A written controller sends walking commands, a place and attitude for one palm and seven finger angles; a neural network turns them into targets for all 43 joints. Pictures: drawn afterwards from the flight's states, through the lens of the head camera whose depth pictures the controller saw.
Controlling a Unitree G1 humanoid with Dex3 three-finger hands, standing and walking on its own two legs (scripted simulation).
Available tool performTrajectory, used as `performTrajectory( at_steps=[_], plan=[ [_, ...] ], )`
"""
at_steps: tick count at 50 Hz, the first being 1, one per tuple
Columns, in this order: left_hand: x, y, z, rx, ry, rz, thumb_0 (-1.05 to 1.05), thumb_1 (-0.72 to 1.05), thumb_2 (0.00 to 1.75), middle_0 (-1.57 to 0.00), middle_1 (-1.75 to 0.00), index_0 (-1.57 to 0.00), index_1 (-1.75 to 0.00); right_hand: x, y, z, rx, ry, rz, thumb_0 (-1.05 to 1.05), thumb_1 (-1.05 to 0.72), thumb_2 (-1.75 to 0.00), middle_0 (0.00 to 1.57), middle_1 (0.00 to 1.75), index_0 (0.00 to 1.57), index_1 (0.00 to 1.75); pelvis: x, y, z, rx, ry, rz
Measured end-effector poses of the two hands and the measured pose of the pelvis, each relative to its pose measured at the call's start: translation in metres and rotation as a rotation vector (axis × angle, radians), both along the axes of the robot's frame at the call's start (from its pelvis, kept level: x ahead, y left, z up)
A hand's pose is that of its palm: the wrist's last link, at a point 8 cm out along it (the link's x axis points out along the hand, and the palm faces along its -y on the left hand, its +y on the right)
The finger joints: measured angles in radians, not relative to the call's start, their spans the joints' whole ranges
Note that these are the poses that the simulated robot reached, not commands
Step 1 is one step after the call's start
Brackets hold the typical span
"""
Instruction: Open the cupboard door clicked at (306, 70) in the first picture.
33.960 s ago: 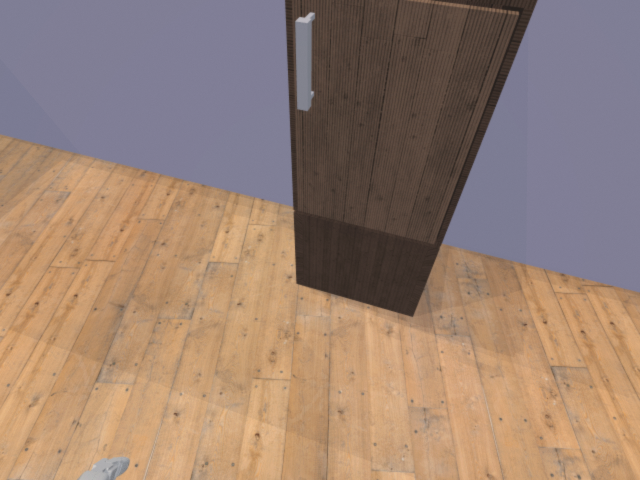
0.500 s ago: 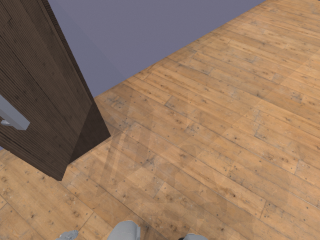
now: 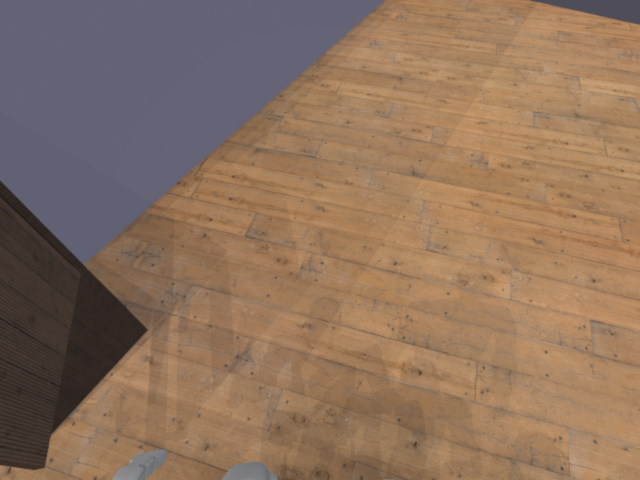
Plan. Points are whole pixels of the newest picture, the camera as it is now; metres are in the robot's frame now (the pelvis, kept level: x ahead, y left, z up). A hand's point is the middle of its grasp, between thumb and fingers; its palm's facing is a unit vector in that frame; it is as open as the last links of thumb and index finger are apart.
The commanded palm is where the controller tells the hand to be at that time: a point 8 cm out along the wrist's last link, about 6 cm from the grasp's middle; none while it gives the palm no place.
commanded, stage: walk to a spot facing it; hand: left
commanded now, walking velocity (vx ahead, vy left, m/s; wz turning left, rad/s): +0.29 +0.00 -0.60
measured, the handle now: out of the picture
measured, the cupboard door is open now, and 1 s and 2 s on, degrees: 44 44 44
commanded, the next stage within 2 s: turn to face it in 1.40 s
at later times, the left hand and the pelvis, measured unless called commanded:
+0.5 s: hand (237, 359) +0.30 +0.16 -0.15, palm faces -0.34 -0.92 -0.18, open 7.4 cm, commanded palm none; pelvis +0.14 +0.00 +0.02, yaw -19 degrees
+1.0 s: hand (329, 278) +0.46 +0.01 -0.16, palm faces -0.44 -0.87 -0.20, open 7.2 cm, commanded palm none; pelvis +0.34 -0.14 +0.02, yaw -30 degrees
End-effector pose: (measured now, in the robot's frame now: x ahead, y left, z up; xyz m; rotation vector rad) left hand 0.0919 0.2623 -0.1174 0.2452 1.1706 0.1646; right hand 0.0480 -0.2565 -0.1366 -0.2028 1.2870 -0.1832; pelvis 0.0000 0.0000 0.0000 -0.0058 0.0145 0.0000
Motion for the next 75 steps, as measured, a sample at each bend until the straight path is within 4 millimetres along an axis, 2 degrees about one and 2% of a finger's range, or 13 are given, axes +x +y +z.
performTrajectory(
  at_steps=[10,15,19,23,29,33,36,42,49,55,61,69,75],
  plan=[
    [0.002,-0.007,0.000,-0.037,0.157,-0.059,0.01,0.90,0.90,-0.20,-0.30,-0.20,-0.30,0.053,-0.003,0.033,-0.016,-0.125,-0.070,0.01,-0.91,-0.90,0.20,0.30,0.20,0.30,0.039,0.008,0.018,0.035,0.023,-0.139],
    [0.033,0.005,-0.020,-0.060,0.210,-0.100,0.01,0.90,0.90,-0.20,-0.30,-0.20,-0.30,0.075,0.006,0.031,-0.066,-0.197,-0.106,0.01,-0.91,-0.90,0.20,0.30,0.20,0.30,0.072,0.021,0.004,0.002,0.024,-0.210],
    [0.095,-0.004,-0.017,-0.071,0.175,-0.182,0.01,0.91,0.90,-0.20,-0.30,-0.20,-0.30,0.057,0.015,0.035,-0.056,-0.133,-0.174,0.01,-0.91,-0.90,0.20,0.30,0.21,0.30,0.097,0.015,0.011,0.003,0.016,-0.262],
    [0.175,-0.034,-0.006,-0.086,0.084,-0.283,0.01,0.91,0.90,-0.19,-0.30,-0.19,-0.30,0.025,0.021,0.034,-0.027,-0.010,-0.265,0.01,-0.91,-0.90,0.20,0.30,0.21,0.30,0.123,0.004,0.018,-0.006,0.020,-0.311],
    [0.298,-0.111,0.002,-0.082,-0.042,-0.470,0.01,0.91,0.90,-0.19,-0.30,-0.19,-0.30,-0.020,0.021,0.019,0.035,0.166,-0.439,0.01,-0.91,-0.90,0.20,0.30,0.21,0.30,0.169,-0.030,0.008,0.002,0.015,-0.396],
    [0.362,-0.166,-0.002,-0.069,-0.153,-0.546,0.01,0.91,0.90,-0.19,-0.30,-0.19,-0.30,-0.028,0.008,-0.001,0.086,0.264,-0.523,0.01,-0.91,-0.90,0.20,0.30,0.21,0.30,0.199,-0.065,-0.011,0.018,-0.004,-0.437],
    [0.374,-0.189,0.001,-0.061,-0.145,-0.549,0.00,0.91,0.90,-0.19,-0.30,-0.19,-0.30,0.001,-0.015,-0.001,0.090,0.242,-0.556,0.01,-0.91,-0.90,0.20,0.30,0.20,0.30,0.216,-0.082,-0.005,0.013,-0.019,-0.453],
    [0.367,-0.212,0.003,-0.060,0.018,-0.537,0.00,0.91,0.90,-0.19,-0.30,-0.20,-0.30,0.106,-0.072,0.016,0.055,0.042,-0.542,0.01,-0.91,-0.90,0.20,0.30,0.20,0.30,0.261,-0.112,0.017,0.027,-0.003,-0.487],
    [0.380,-0.203,-0.004,-0.040,0.131,-0.449,0.00,0.94,0.90,-0.20,-0.30,-0.20,-0.30,0.232,-0.120,0.022,0.042,-0.102,-0.475,0.01,-0.91,-0.90,0.20,0.30,0.20,0.30,0.330,-0.141,0.019,0.011,0.001,-0.514],
    [0.401,-0.196,-0.029,-0.025,0.274,-0.407,0.00,0.92,0.90,-0.20,-0.30,-0.20,-0.30,0.329,-0.153,0.015,-0.023,-0.218,-0.441,0.01,-0.91,-0.90,0.20,0.30,0.20,0.30,0.401,-0.157,-0.002,-0.008,-0.010,-0.546],
    [0.474,-0.236,-0.021,-0.039,0.239,-0.456,0.01,0.91,0.90,-0.19,-0.30,-0.19,-0.30,0.335,-0.154,0.019,-0.007,-0.141,-0.505,0.00,-0.91,-0.90,0.20,0.30,0.20,0.30,0.446,-0.181,0.009,0.011,-0.022,-0.562],
    [0.595,-0.341,0.001,-0.085,0.064,-0.571,0.01,0.91,0.90,-0.19,-0.30,-0.19,-0.30,0.298,-0.159,0.013,0.094,0.110,-0.630,0.01,-0.92,-0.90,0.20,0.30,0.21,0.30,0.500,-0.237,0.017,0.008,-0.010,-0.590],
    [0.657,-0.414,-0.011,-0.067,-0.016,-0.620,0.01,0.91,0.90,-0.19,-0.30,-0.19,-0.30,0.299,-0.194,-0.008,0.146,0.214,-0.705,0.01,-0.92,-0.90,0.20,0.30,0.20,0.30,0.537,-0.298,-0.003,0.013,-0.019,-0.609]
  ],
)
